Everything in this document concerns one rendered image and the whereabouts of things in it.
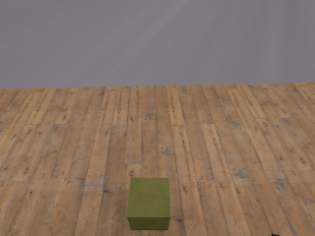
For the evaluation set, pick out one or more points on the carton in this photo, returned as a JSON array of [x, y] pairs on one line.
[[149, 203]]

